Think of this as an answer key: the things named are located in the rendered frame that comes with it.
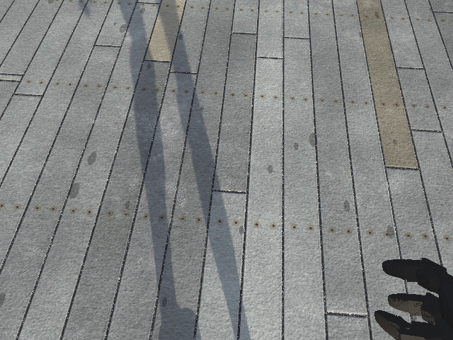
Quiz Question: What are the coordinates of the right robot hand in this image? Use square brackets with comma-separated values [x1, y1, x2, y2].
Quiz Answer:
[374, 258, 453, 340]

